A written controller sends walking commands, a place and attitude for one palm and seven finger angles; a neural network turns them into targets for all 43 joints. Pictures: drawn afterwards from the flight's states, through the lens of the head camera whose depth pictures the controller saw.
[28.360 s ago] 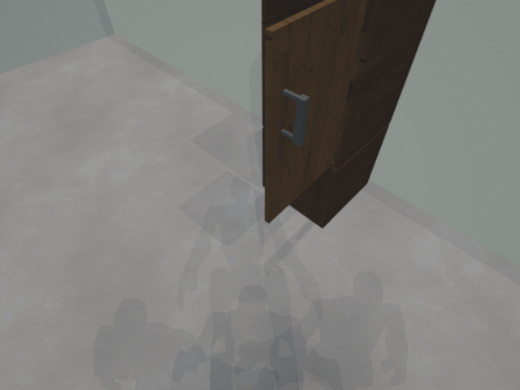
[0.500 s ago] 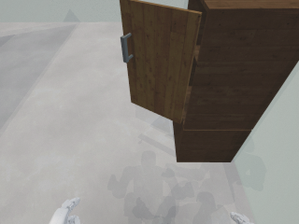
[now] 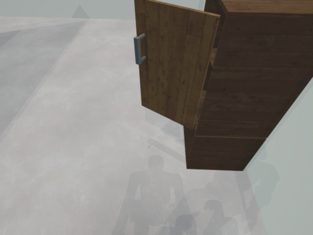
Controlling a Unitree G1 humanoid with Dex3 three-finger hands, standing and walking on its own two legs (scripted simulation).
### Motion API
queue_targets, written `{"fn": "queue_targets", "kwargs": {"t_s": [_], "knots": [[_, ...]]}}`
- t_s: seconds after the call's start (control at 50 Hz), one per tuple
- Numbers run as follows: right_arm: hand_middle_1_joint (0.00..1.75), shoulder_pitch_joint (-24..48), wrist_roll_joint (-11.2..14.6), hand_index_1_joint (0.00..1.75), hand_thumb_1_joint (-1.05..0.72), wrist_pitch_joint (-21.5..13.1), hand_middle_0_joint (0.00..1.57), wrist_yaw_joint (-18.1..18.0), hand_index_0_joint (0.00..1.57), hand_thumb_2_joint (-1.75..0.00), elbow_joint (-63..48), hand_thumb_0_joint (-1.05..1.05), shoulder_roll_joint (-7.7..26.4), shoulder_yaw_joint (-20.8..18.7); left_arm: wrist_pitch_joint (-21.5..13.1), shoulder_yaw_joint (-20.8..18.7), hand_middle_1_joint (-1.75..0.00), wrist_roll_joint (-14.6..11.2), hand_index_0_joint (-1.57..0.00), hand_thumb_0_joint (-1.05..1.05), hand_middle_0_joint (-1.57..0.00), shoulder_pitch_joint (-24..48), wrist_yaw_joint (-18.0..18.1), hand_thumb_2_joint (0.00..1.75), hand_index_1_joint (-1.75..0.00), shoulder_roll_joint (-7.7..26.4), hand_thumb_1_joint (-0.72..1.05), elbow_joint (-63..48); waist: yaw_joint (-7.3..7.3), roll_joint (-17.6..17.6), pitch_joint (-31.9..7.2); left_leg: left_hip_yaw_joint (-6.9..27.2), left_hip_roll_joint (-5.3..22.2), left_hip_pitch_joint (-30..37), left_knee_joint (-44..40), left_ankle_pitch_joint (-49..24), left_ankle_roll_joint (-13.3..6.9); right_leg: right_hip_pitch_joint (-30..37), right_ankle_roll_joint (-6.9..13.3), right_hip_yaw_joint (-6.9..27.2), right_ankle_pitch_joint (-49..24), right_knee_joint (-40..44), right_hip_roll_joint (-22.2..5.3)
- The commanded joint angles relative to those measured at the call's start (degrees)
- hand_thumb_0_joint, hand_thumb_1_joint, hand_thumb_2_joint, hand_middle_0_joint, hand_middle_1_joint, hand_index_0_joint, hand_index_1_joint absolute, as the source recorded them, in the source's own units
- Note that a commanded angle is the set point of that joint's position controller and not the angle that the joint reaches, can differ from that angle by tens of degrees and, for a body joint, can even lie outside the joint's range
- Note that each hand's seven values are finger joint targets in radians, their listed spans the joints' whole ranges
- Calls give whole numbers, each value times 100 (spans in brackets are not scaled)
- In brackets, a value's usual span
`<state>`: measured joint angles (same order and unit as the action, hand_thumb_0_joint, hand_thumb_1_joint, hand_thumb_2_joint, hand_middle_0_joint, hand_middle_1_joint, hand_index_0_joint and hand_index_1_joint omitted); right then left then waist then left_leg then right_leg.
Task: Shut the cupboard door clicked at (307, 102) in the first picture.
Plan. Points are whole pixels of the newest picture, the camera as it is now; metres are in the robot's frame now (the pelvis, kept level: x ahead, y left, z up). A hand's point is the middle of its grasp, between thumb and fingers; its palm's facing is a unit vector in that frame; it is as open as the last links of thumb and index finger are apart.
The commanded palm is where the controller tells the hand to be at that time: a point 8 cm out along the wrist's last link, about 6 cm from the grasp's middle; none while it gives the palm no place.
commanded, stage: let the arm hang, fingers relaxed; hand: left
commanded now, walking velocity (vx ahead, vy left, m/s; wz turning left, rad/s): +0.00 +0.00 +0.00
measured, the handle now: (140, 49) +0.85 +0.13 +0.05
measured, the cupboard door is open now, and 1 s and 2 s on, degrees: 59 59 59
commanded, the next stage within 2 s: look to check the result in 0.38 s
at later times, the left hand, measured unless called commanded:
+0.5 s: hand out of the picture -0.02 +0.15 -0.18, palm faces +0.04 -0.99 -0.16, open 7.3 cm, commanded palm none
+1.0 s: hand out of the picture -0.02 +0.15 -0.18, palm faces +0.04 -0.98 -0.17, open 7.4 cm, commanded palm none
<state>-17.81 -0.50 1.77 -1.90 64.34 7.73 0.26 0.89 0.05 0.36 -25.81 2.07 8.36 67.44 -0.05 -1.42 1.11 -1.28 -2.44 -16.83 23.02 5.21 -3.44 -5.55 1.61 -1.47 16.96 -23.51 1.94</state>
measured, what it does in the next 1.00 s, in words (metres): stands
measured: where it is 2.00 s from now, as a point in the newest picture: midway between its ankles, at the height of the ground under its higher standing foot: outside the picture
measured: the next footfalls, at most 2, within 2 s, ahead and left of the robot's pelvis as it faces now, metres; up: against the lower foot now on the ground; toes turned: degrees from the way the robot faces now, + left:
right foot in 1.82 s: +0.10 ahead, -0.16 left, +0.00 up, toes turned +25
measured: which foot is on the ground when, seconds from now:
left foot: down 0.00-1.00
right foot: down 0.00-1.00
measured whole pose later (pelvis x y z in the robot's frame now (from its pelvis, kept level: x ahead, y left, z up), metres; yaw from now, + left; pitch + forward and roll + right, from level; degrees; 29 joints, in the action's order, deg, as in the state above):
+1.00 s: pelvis +0.02 -0.01 +0.00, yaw +0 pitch -1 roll +0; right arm -15.3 -0.4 0.6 -2.3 64.8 8.6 0.3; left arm -0.2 0.0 0.2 -20.2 2.4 7.2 65.7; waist 0.2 0.0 1.8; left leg -1.3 -1.9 -14.6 23.3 7.5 -2.3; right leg -2.3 2.5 -1.1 17.8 -21.2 2.5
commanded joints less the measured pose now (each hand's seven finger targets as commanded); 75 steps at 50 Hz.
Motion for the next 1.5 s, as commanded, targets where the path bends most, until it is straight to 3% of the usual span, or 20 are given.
{"fn": "queue_targets", "kwargs": {"t_s": [0.0, 0.16, 0.3, 0.44, 0.62, 1.06, 1.14, 1.2, 1.22, 1.26, 1.3, 1.34, 1.36, 1.38, 1.4, 1.42, 1.44, 1.46, 1.48], "knots": [[30, -388, -14, 30, -90, -83, 20, -66, 20, -90, -76, 0, 591, -117, -101, -42, -30, 33, -20, 0, -20, -424, 47, 90, -30, 362, 90, -103, 56, 297, 636, 941, 728, 398, -558, 1106, 36, -1176, 206, 601, 643, 718, -618], [30, -411, -26, 30, -90, -113, 20, -65, 20, -90, -60, 0, 466, -96, -112, -69, -30, 36, -20, 0, -20, -358, 61, 90, -30, 289, 90, -165, 30, 99, 746, 912, 697, 271, -580, 978, 47, -1119, 197, 611, 468, 700, -632], [30, -459, -31, 30, -90, -149, 20, -74, 20, -90, -75, 0, 455, -86, -132, -89, -30, 22, -20, 0, -20, -206, 51, 90, -30, 304, 90, -232, 44, 27, 591, 872, 678, 328, -491, 687, 68, -953, 201, 613, 228, 689, -655], [30, -462, -17, 30, -90, -186, 20, -95, 20, -90, -56, 0, 476, -71, -147, -102, -30, 9, -20, 0, -20, -133, 66, 90, -30, 314, 90, -231, 42, 72, 405, 856, 736, 504, -359, 84, 40, -707, 185, 581, -189, 690, -670], [30, -415, -2, 30, -90, -154, 20, -91, 20, -90, -46, 0, 537, -80, -146, -86, -30, 9, -20, 0, -20, -153, 69, 90, -30, 363, 90, -201, 42, 223, 450, 792, 742, 655, -309, 80, 43, -752, 175, 577, -163, 769, -677], [30, -88, 0, 30, -90, -196, 20, -96, 20, -90, -36, 0, 715, -73, -171, -93, -30, 10, -20, 0, -20, 71, 73, 90, -30, 507, 90, -219, 49, 138, 378, 742, 775, 824, -208, -433, 44, -487, 114, 594, -711, 819, -729], [30, -82, -13, 30, -90, -123, 20, -70, 20, -90, -152, 0, 644, -105, -94, -192, -30, 15, -20, 0, -20, 58, 110, 90, -30, 547, 90, -342, 12, 189, 379, 771, 678, 321, 161, -619, 49, -245, 114, 366, -1009, 399, -883], [30, 11, -24, 30, -90, -50, 20, -32, 20, -90, -333, 0, 672, -187, -46, -326, -30, 38, -20, 0, -20, 194, 116, 90, -30, 739, 90, -555, -4, 476, 367, 666, 480, -259, 755, -293, 104, -115, 353, 449, -1193, 271, -1265], [30, 34, -24, 30, -90, -22, 20, -15, 20, -90, -415, 0, 651, -210, -37, -370, -30, 59, -20, 0, -20, 258, 120, 90, -30, 808, 90, -645, -23, 753, 358, 472, 376, -446, 1179, -45, 159, -70, 471, 487, -1481, 299, -1503], [30, 252, -62, 30, -90, 52, 20, 22, 20, -90, -602, 0, 654, -296, -36, -413, -30, 87, -20, 0, -20, 439, 112, 90, -30, 887, 90, -843, -23, 961, 617, 138, 334, -898, 2380, 1605, 293, -193, 891, 654, -2483, 318, -2075], [30, 457, -44, 30, -90, 79, 20, 64, 20, -90, -805, 0, 640, -345, -41, -492, -30, 144, -20, 0, -20, 640, 110, 90, -30, 1034, 90, -1021, 3, 656, 809, -14, 499, -1221, 2947, 2333, 359, -120, 1119, 539, -3373, 121, -2347], [30, 360, -47, 30, -90, 77, 20, 97, 20, -90, -917, 0, 606, -338, -56, -562, -30, 135, -20, 0, -20, 786, 96, 90, -30, 1240, 90, -1153, 112, 499, 694, -250, 521, -917, 2069, 2051, 370, 70, 889, 45, -4243, -593, -2229], [30, 103, -79, 30, -90, 65, 20, 106, 20, -90, -896, 0, 648, -339, -60, -591, -30, 102, -20, 0, -20, 807, 72, 90, -30, 1298, 90, -1212, 219, 480, 453, -346, 429, -383, 1463, 1356, 325, -32, 606, -248, -4322, -1212, -2031], [30, -313, -110, 30, -90, 23, 20, 119, 20, -90, -866, 0, 825, -383, -47, -594, -30, 55, -20, 0, -20, 778, 42, 90, -30, 1279, 90, -1305, 370, -65, 89, 129, 622, 431, 793, -484, 83, -550, 166, -615, -3547, -2172, -1637], [30, -557, -167, 30, -90, -31, 20, 93, 20, -90, -917, 0, 1326, -468, -20, -551, -30, -23, -20, 0, -20, 611, 17, 90, -30, 1007, 90, -1502, 363, -1504, -204, 2151, 1853, 1028, 307, -2668, -734, -1685, -322, -870, -840, -3456, -802], [30, -764, -123, 30, -90, -11, 20, 80, 20, -90, -851, 0, 1526, -523, -22, -451, -30, 31, -20, 0, -20, 1064, 34, 90, -30, 943, 90, -1762, 471, -1213, -195, 2958, 2401, 704, -335, -2282, -1216, -1869, -249, -313, 2068, -4232, -440], [30, -611, -150, 30, -90, -21, 20, 53, 20, -90, -888, 0, 1667, -554, 61, -498, -30, 50, -20, 0, -20, 1367, 56, 90, -30, 906, 90, -1825, 458, -701, -229, 3266, 2463, 375, -616, -645, -1157, -2086, -220, 162, 2069, -4545, -519], [30, -329, -162, 30, -90, -26, 20, 40, 20, -90, -1028, 0, 1631, -558, 75, -514, -30, 65, -20, 0, -20, 1517, 35, 90, -30, 904, 90, -1878, 376, -496, -73, 3187, 2314, -20, -798, 697, -1010, -2178, -235, 331, 1639, -4571, -632], [30, -56, -171, 30, -90, -41, 20, 31, 20, -90, -1128, 0, 1552, -534, 69, -531, -30, 89, -20, 0, -20, 1566, -7, 90, -30, 895, 90, -1892, 276, -308, 53, 2970, 2057, -269, -882, 1345, -846, -2227, -276, 361, 1217, -4465, -655]]}}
